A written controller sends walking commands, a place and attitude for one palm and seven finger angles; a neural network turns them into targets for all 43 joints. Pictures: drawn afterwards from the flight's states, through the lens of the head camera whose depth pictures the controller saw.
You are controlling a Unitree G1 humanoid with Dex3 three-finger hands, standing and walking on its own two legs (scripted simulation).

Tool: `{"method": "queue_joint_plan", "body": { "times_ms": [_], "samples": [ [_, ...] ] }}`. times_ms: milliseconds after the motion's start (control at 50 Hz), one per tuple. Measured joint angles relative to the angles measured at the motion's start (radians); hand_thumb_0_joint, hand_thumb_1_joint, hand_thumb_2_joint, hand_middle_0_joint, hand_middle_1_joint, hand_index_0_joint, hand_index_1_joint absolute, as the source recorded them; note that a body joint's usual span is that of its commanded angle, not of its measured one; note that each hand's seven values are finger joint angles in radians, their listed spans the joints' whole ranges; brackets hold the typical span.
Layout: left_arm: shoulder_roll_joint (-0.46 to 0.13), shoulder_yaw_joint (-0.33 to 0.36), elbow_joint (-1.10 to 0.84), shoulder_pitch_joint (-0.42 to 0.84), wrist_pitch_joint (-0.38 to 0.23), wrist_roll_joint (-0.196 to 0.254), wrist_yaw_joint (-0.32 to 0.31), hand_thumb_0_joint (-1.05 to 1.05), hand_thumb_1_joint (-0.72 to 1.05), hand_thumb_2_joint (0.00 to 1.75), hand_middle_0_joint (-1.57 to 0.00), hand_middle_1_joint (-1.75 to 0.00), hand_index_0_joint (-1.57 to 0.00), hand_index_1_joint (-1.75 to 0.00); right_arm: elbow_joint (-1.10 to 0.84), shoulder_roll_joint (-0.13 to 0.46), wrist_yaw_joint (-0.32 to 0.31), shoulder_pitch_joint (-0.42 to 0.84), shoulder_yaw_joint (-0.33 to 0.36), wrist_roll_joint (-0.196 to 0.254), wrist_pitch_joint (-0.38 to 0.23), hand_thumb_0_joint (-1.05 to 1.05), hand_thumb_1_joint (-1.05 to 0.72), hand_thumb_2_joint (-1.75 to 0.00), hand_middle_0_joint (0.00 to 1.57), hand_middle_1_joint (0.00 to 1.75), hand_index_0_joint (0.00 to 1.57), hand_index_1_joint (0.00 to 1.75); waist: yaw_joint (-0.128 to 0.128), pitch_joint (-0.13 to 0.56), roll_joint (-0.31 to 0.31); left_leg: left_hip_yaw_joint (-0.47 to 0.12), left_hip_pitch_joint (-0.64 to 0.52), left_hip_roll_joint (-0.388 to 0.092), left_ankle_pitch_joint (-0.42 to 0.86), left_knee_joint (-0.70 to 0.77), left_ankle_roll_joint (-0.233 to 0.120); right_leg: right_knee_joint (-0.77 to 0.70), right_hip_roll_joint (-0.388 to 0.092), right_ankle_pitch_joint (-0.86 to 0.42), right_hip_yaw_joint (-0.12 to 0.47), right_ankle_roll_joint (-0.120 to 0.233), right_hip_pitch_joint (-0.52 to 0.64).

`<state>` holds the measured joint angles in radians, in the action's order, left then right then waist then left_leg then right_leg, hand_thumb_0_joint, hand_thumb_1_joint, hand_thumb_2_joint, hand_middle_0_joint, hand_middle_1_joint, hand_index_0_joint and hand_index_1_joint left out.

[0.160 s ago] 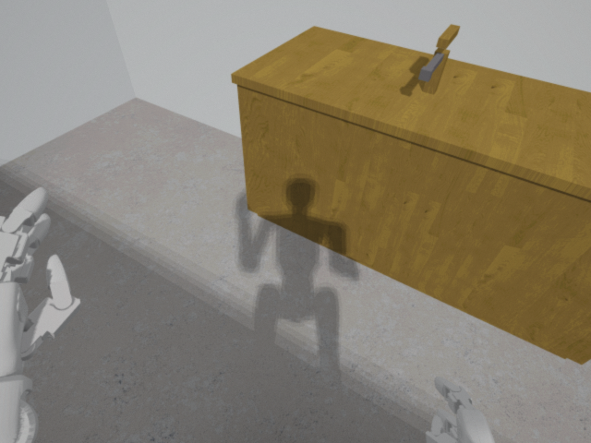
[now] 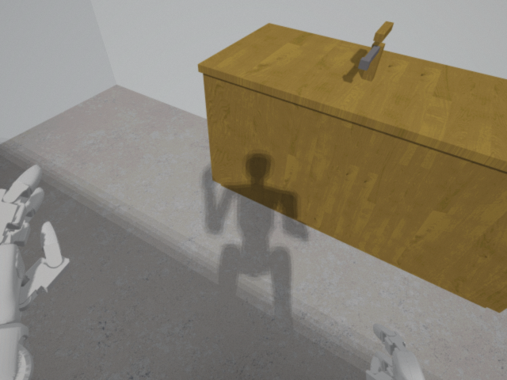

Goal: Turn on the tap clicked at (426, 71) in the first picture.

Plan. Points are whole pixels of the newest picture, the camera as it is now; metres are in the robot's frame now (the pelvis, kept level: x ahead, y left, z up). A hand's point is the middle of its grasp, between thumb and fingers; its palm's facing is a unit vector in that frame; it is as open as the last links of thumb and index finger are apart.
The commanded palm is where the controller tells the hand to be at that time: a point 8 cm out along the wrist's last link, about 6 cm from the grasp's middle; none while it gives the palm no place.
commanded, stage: stand and wait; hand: left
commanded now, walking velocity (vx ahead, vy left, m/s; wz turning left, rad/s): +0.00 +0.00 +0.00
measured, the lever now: (364, 63) +1.00 -0.28 +0.07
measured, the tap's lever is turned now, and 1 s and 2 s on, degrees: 0 0 0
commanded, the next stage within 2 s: look at it before walking up in 0.10 s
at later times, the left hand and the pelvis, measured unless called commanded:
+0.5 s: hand (58, 268) +0.20 +0.25 +0.15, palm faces +0.43 -0.83 -0.36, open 7.4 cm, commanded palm +0.15 +0.29 +0.18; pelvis +0.00 +0.00 +0.00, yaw +1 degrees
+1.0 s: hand (55, 201) +0.29 +0.30 +0.16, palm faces +0.50 -0.77 -0.39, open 7.4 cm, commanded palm +0.23 +0.32 +0.18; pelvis +0.10 +0.03 -0.01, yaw +6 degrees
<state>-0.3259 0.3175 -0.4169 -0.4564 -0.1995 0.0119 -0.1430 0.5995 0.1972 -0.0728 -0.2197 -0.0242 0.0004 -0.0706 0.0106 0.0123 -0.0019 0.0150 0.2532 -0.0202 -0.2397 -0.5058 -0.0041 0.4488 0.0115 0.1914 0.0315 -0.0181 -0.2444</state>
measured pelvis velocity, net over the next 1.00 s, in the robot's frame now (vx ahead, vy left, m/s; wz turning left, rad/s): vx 0.10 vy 0.03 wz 0.10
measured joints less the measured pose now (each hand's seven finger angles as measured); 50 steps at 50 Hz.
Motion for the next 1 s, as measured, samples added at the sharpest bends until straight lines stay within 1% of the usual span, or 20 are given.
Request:
{"method": "queue_joint_plan", "body": {
  "times_ms": [240,420,460,520,560,600,640,680,720,760,800,820,840,860,880,900,920,960,1000],
  "samples": [
    [-0.008,0.003,-0.016,-0.006,-0.003,0.000,-0.002,0.01,0.89,0.89,-0.21,-0.30,-0.21,-0.30,0.001,0.000,0.000,-0.009,0.001,0.001,0.001,0.01,-0.90,-0.89,0.20,0.30,0.20,0.30,-0.004,-0.004,0.001,-0.003,-0.001,0.002,0.006,0.003,0.001,0.001,-0.002,-0.003,-0.003,0.000,0.001],
    [-0.001,-0.001,0.010,-0.006,0.002,0.000,-0.003,0.01,0.89,0.89,-0.21,-0.30,-0.21,-0.30,0.010,0.003,0.002,-0.012,0.003,-0.001,0.004,0.01,-0.90,-0.89,0.20,0.30,0.20,0.30,-0.003,0.001,-0.002,-0.003,0.012,0.001,0.004,-0.010,-0.003,0.007,-0.001,-0.005,-0.003,0.000,-0.009],
    [-0.002,-0.005,0.005,-0.009,0.007,-0.002,-0.005,0.01,0.89,0.89,-0.21,-0.30,-0.21,-0.30,0.012,0.003,-0.001,-0.019,0.005,-0.003,0.006,0.01,-0.90,-0.89,0.20,0.30,0.20,0.30,-0.007,0.009,0.002,-0.005,0.021,0.005,-0.021,-0.034,-0.011,0.036,-0.005,0.025,-0.007,0.002,-0.019],
    [0.001,-0.006,-0.009,-0.020,0.014,-0.009,-0.011,0.01,0.89,0.89,-0.21,-0.30,-0.21,-0.30,0.015,0.005,-0.009,-0.036,0.008,-0.005,0.012,0.01,-0.90,-0.89,0.20,0.30,0.20,0.30,-0.016,0.029,0.001,-0.015,0.036,0.009,-0.084,-0.071,-0.024,0.084,-0.010,0.126,-0.022,0.011,-0.031],
    [-0.002,0.002,-0.023,-0.021,0.015,-0.012,-0.016,0.01,0.89,0.89,-0.21,-0.30,-0.21,-0.30,0.015,0.006,-0.014,-0.046,0.010,-0.006,0.012,0.01,-0.90,-0.89,0.20,0.30,0.20,0.30,-0.023,0.034,-0.002,-0.025,0.044,0.009,-0.086,-0.089,-0.028,0.111,-0.012,0.171,-0.034,0.017,-0.037],
    [-0.014,0.017,-0.036,-0.014,0.009,-0.013,-0.022,0.01,0.89,0.89,-0.21,-0.30,-0.21,-0.30,0.019,0.004,-0.017,-0.050,0.012,-0.008,0.006,0.01,-0.90,-0.89,0.20,0.30,0.20,0.30,-0.028,0.027,-0.004,-0.035,0.051,0.009,-0.056,-0.113,-0.023,0.142,-0.015,0.178,-0.050,0.019,-0.040],
    [-0.023,0.033,-0.033,-0.006,-0.002,-0.012,-0.023,0.01,0.89,0.89,-0.21,-0.30,-0.21,-0.30,0.030,-0.002,-0.015,-0.054,0.013,-0.008,0.005,0.01,-0.90,-0.89,0.20,0.30,0.20,0.30,-0.029,0.023,-0.004,-0.045,0.053,0.011,-0.087,-0.147,-0.013,0.157,-0.019,0.160,-0.061,0.015,-0.033],
    [-0.022,0.040,-0.024,-0.009,-0.004,-0.012,-0.022,0.01,0.89,0.89,-0.21,-0.30,-0.21,-0.30,0.038,-0.006,-0.011,-0.064,0.012,-0.007,0.007,0.01,-0.90,-0.89,0.20,0.30,0.20,0.30,-0.028,0.033,-0.011,-0.053,0.052,0.010,-0.121,-0.171,-0.009,0.157,-0.019,0.138,-0.071,0.011,-0.022],
    [-0.014,0.036,-0.020,-0.011,-0.008,-0.014,-0.021,0.01,0.89,0.89,-0.21,-0.30,-0.21,-0.30,0.044,-0.004,-0.005,-0.074,0.012,-0.005,0.007,0.01,-0.90,-0.89,0.20,0.30,0.20,0.30,-0.025,0.044,-0.017,-0.054,0.061,0.008,-0.161,-0.205,-0.018,0.174,-0.021,0.152,-0.080,0.008,-0.021],
    [-0.006,0.015,-0.015,0.007,-0.015,-0.017,-0.020,0.01,0.89,0.89,-0.21,-0.30,-0.21,-0.30,0.059,0.001,0.000,-0.081,0.017,-0.002,0.008,0.01,-0.90,-0.89,0.20,0.30,0.20,0.30,-0.027,0.040,-0.010,-0.024,0.091,0.005,-0.210,-0.284,-0.019,0.188,-0.039,0.188,-0.099,0.007,-0.008],
    [0.005,-0.009,-0.016,0.028,-0.021,-0.022,-0.020,0.01,0.89,0.89,-0.21,-0.30,-0.21,-0.30,0.074,0.010,0.002,-0.080,0.017,-0.002,0.014,0.01,-0.90,-0.89,0.20,0.30,0.20,0.30,-0.019,0.023,0.006,0.017,0.114,0.000,-0.237,-0.328,-0.018,0.184,-0.062,0.208,-0.113,0.006,0.019],
    [0.008,-0.012,-0.024,0.029,-0.024,-0.024,-0.020,0.01,0.89,0.89,-0.21,-0.30,-0.21,-0.30,0.078,0.015,0.003,-0.076,0.015,-0.004,0.017,0.01,-0.90,-0.89,0.20,0.30,0.20,0.30,-0.015,0.013,0.016,0.037,0.113,-0.005,-0.228,-0.302,-0.019,0.182,-0.072,0.215,-0.114,0.002,0.030],
    [0.006,-0.007,-0.037,0.023,-0.027,-0.023,-0.021,0.01,0.89,0.89,-0.21,-0.30,-0.21,-0.30,0.074,0.019,0.004,-0.070,0.014,-0.007,0.021,0.01,-0.90,-0.89,0.20,0.30,0.20,0.30,-0.012,0.001,0.025,0.055,0.101,-0.009,-0.193,-0.242,-0.020,0.189,-0.082,0.225,-0.112,-0.005,0.037],
    [-0.001,0.004,-0.057,0.012,-0.029,-0.019,-0.022,0.01,0.89,0.89,-0.21,-0.30,-0.21,-0.30,0.064,0.022,0.003,-0.062,0.013,-0.008,0.022,0.01,-0.90,-0.89,0.20,0.30,0.20,0.30,-0.011,-0.013,0.034,0.070,0.080,-0.009,-0.114,-0.176,-0.022,0.216,-0.091,0.244,-0.107,-0.009,0.035],
    [-0.010,0.023,-0.072,0.001,-0.031,-0.012,-0.025,0.01,0.89,0.89,-0.21,-0.30,-0.21,-0.30,0.057,0.019,0.002,-0.045,0.014,-0.009,0.022,0.01,-0.90,-0.89,0.20,0.30,0.20,0.30,-0.007,-0.030,0.051,0.090,0.069,0.000,-0.072,-0.173,-0.026,0.279,-0.108,0.259,-0.093,-0.003,0.014],
    [-0.017,0.039,-0.078,-0.009,-0.032,-0.007,-0.029,0.01,0.89,0.89,-0.21,-0.30,-0.21,-0.30,0.052,0.011,0.001,-0.026,0.018,-0.010,0.022,0.01,-0.90,-0.89,0.20,0.30,0.20,0.30,-0.004,-0.046,0.059,0.106,0.059,0.003,-0.085,-0.187,-0.032,0.382,-0.108,0.293,-0.072,0.000,-0.023],
    [-0.025,0.050,-0.075,-0.015,-0.033,-0.006,-0.033,0.01,0.89,0.89,-0.21,-0.30,-0.21,-0.30,0.049,0.001,0.002,-0.010,0.022,-0.010,0.020,0.01,-0.90,-0.89,0.20,0.30,0.20,0.30,-0.005,-0.053,0.056,0.113,0.047,-0.001,-0.111,-0.193,-0.037,0.494,-0.093,0.322,-0.058,0.004,-0.065],
    [-0.044,0.059,-0.067,-0.013,-0.022,-0.005,-0.031,0.01,0.89,0.89,-0.21,-0.30,-0.21,-0.30,0.047,-0.023,0.009,0.006,0.022,-0.013,0.012,0.01,-0.90,-0.89,0.20,0.30,0.20,0.30,-0.019,-0.052,0.040,0.102,0.019,-0.011,-0.138,-0.167,-0.039,0.671,-0.067,0.340,-0.066,0.005,-0.144],
    [-0.056,0.057,-0.080,0.003,-0.012,-0.004,-0.027,0.01,0.89,0.89,-0.21,-0.30,-0.21,-0.30,0.047,-0.046,0.020,0.011,0.014,-0.008,-0.002,0.01,-0.90,-0.89,0.20,0.30,0.20,0.30,-0.023,-0.050,0.027,0.085,-0.014,-0.024,-0.124,-0.111,-0.030,0.754,-0.058,0.319,-0.087,0.000,-0.217]
  ]
}}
